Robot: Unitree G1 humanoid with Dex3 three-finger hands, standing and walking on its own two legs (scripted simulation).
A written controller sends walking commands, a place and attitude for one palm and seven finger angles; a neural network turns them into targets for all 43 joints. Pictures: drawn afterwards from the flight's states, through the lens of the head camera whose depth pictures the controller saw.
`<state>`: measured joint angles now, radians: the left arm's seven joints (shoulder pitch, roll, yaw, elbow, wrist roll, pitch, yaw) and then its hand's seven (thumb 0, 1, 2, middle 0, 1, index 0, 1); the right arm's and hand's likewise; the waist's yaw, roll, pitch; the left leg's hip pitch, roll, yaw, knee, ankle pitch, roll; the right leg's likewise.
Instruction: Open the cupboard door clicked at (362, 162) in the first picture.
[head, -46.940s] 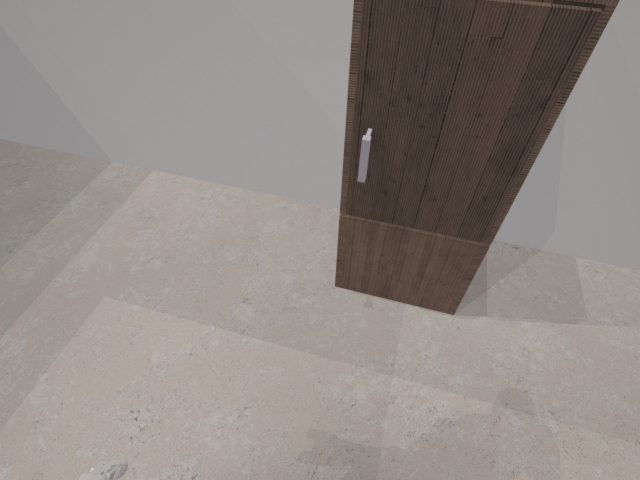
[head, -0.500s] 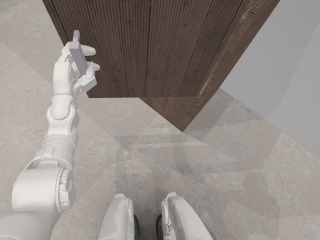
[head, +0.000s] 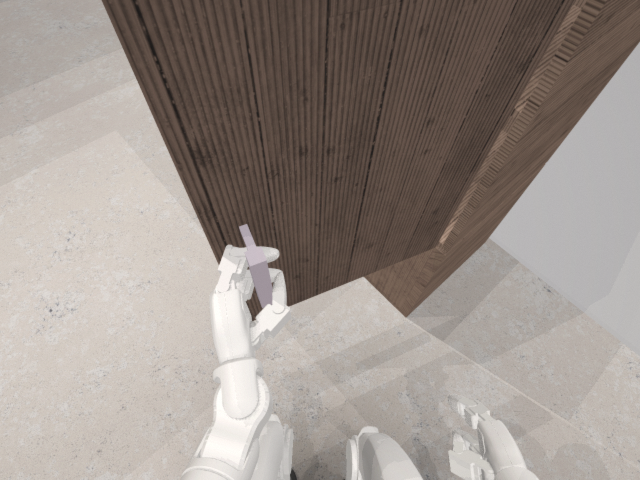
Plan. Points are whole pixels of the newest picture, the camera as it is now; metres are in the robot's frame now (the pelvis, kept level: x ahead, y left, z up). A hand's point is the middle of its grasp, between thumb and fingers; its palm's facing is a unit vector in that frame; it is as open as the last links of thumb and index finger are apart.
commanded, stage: pull the door open along its arc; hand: left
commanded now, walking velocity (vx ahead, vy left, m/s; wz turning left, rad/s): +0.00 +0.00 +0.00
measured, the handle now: (256, 267) +0.37 +0.10 +0.02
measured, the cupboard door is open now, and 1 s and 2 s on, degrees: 72 82 84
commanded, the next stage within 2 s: open thumb and fingers to let go in 0.24 s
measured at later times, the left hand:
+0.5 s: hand (315, 339) +0.28 +0.02 +0.01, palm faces +0.35 -0.93 -0.03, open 5.9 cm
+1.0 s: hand (315, 344) +0.28 +0.02 +0.01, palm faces +0.36 -0.93 -0.03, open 14.1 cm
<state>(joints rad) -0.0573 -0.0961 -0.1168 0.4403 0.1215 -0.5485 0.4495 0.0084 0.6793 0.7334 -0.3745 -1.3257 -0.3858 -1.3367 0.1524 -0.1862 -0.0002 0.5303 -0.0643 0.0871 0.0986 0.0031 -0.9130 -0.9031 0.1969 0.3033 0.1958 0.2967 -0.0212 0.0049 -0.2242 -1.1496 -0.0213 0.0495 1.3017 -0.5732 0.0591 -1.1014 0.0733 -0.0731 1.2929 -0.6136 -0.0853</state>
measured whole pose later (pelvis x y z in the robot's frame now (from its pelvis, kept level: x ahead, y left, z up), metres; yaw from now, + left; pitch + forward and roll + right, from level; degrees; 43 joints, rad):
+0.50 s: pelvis -0.01 -0.06 -0.01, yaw +5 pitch +23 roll +3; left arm 0.09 -0.10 -0.21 0.30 0.11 -0.48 0.53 0.01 0.67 0.78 -0.36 -1.33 -0.40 -1.33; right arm 0.16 -0.20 0.00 0.59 -0.07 -0.07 0.04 0.01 -0.91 -0.90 0.20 0.30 0.20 0.30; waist -0.02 0.01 -0.22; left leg -1.16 -0.04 -0.02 1.30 -0.54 -0.03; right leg -1.11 0.05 -0.15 1.33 -0.64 -0.14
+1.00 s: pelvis -0.01 -0.08 -0.01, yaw +5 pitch +22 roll +4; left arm 0.08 -0.07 -0.16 0.31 0.04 -0.50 0.46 -0.01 -0.44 0.33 -0.30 -1.04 -0.29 -1.01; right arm 0.16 -0.20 -0.01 0.60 -0.06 -0.05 0.04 0.01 -0.91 -0.90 0.20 0.30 0.20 0.30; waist -0.02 0.01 -0.21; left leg -1.15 -0.04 -0.03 1.28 -0.52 -0.04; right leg -1.11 0.06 -0.15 1.33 -0.63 -0.14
